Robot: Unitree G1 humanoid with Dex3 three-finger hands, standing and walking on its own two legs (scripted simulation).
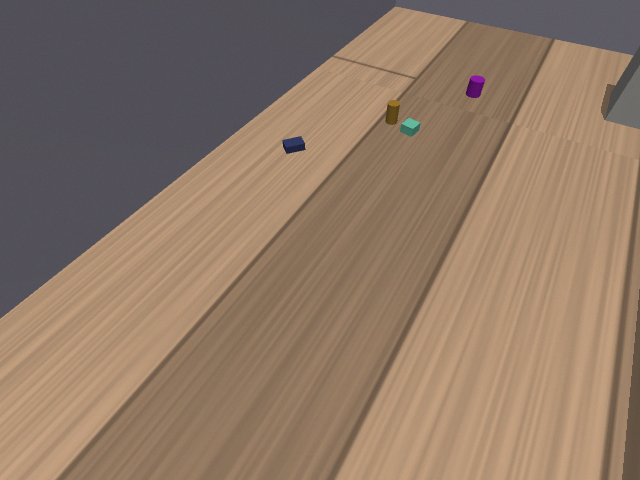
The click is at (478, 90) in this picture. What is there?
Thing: mug
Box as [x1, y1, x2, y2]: [466, 75, 484, 97]
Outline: 481,76 471,76 466,91 466,94 468,96 479,96 484,81 484,78
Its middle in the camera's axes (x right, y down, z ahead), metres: +0.94 -0.93 +2.35
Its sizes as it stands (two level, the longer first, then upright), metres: 0.120 0.086 0.099
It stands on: the floor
